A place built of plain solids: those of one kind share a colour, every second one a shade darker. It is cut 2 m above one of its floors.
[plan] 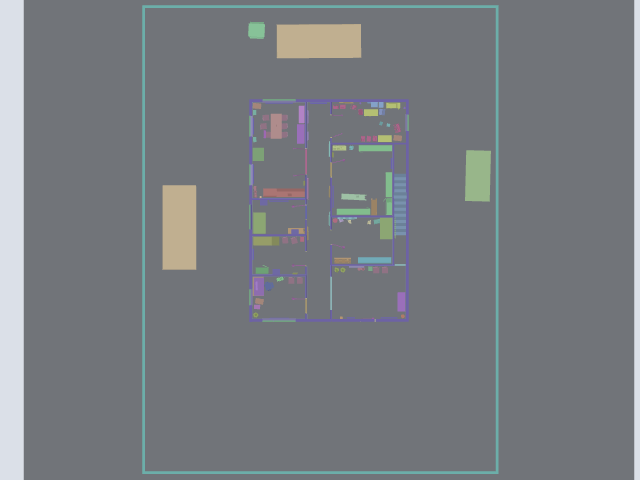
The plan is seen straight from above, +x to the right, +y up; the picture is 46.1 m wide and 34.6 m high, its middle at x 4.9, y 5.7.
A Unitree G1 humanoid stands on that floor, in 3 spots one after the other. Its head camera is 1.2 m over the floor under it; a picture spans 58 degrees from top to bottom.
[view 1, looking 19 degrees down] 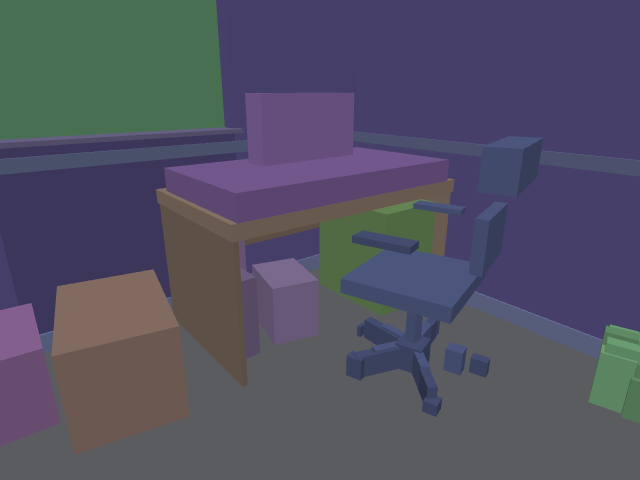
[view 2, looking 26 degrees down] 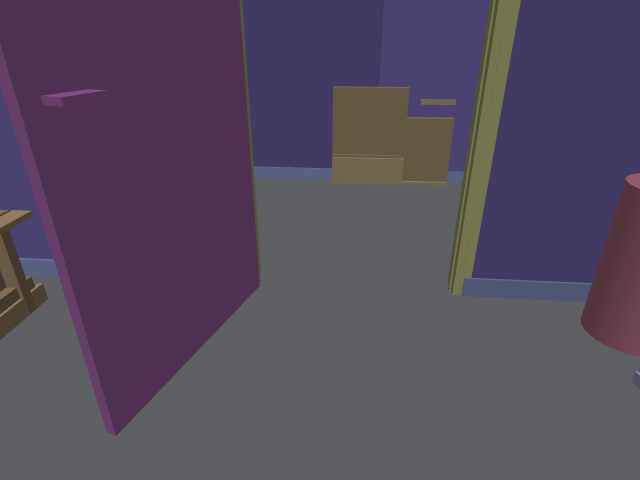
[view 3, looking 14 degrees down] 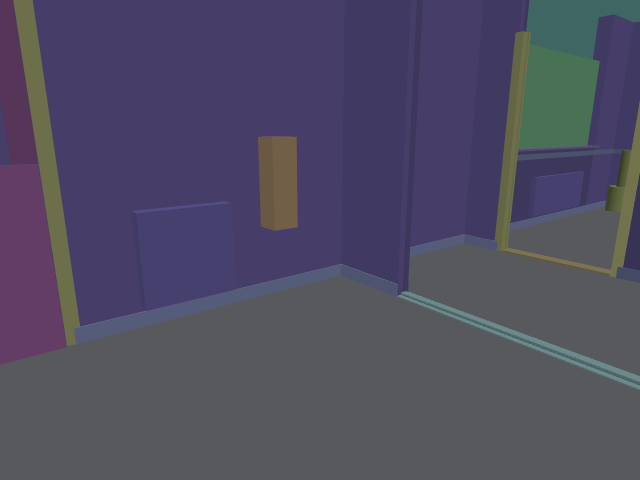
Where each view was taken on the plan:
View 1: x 2.25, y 0.95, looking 141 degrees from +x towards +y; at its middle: pedestal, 2.74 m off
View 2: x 7.65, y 5.90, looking -175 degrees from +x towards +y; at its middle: ground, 2.74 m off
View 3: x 8.10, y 2.70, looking -128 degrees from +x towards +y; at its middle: wall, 3.53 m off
